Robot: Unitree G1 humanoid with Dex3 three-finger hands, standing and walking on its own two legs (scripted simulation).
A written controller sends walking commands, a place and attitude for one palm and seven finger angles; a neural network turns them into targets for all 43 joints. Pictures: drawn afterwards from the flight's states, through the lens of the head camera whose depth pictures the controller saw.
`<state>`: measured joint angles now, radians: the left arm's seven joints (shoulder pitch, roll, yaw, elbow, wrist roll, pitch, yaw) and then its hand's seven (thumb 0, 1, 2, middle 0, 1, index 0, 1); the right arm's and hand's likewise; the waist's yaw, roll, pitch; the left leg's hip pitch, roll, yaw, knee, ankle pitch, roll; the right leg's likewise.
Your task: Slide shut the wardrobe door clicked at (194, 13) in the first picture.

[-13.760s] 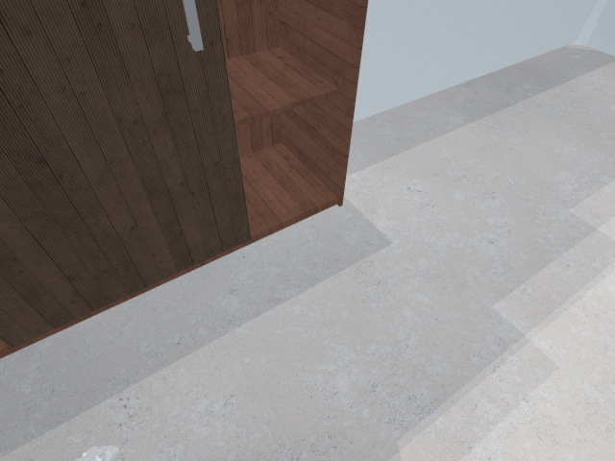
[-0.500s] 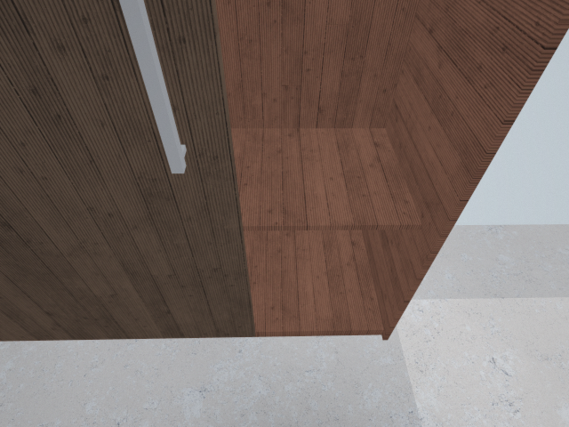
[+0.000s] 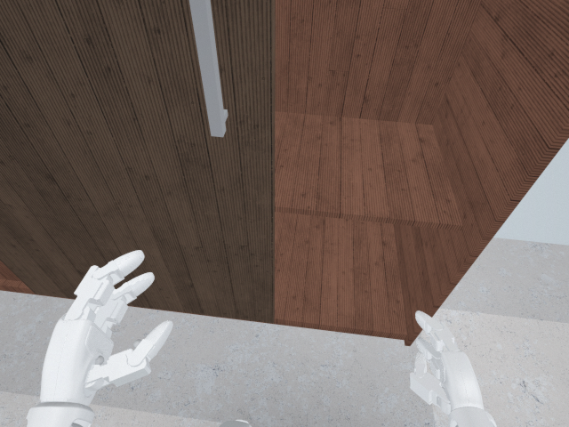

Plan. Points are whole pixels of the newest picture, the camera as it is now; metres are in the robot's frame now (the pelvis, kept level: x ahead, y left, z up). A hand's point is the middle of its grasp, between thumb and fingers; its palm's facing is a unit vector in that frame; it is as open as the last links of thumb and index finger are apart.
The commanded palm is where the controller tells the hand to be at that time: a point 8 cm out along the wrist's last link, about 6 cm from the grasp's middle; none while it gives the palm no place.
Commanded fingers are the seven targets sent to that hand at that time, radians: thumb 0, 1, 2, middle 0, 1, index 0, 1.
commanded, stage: raise the hand with hooked fingers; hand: left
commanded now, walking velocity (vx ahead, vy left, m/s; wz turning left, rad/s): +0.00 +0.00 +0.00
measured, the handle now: (210, 41) +0.54 +0.18 +0.28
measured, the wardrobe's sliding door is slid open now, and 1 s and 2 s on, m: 0.46 0.46 0.46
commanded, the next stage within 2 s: move the hooked fingers beside the handle in 1.50 s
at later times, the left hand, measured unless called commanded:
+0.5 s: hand (107, 234) +0.26 +0.23 +0.18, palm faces +0.06 -0.99 -0.10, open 12.7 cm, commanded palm +0.23 +0.28 +0.20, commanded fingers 0.00 -0.41 0.34 -0.29 -1.14 -0.29 -1.14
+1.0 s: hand (36, 123) +0.30 +0.28 +0.29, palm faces +0.11 -0.99 -0.13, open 14.0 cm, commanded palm +0.26 +0.32 +0.30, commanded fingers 0.00 -0.50 0.30 -0.30 -1.20 -0.30 -1.20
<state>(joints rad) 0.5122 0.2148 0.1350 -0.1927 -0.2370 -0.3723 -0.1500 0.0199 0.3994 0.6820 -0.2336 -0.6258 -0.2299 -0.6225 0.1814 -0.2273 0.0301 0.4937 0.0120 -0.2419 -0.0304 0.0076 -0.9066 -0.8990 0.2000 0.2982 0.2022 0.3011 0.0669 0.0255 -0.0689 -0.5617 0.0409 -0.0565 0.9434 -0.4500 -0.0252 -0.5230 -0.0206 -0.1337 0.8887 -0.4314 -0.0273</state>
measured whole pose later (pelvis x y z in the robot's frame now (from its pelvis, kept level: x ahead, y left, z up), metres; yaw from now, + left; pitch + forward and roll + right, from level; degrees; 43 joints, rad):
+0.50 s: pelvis +0.02 +0.01 +0.04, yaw -2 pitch -1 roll -1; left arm 0.20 0.34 0.33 -0.16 -0.33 0.00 -0.27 0.00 -0.19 0.43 -0.28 -1.00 -0.28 -1.00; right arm 0.27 -0.29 0.03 0.66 0.06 -0.35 -0.10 0.01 -0.90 -0.90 0.20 0.30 0.20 0.30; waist 0.04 0.04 -0.03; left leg -0.27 0.03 0.00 0.62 -0.33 -0.01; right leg -0.26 -0.02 -0.09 0.58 -0.30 0.00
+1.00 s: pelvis +0.02 +0.01 +0.05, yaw -1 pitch -4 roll -1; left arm -0.21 0.52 0.50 0.01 -0.33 0.31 -0.40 -0.01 -0.50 0.30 -0.30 -1.20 -0.30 -1.20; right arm 0.18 -0.26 0.11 0.65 0.09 -0.26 -0.09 0.01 -0.90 -0.90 0.20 0.30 0.21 0.30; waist 0.08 0.08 -0.03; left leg -0.16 0.02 -0.02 0.48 -0.26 -0.01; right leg -0.14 -0.02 -0.11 0.45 -0.25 -0.01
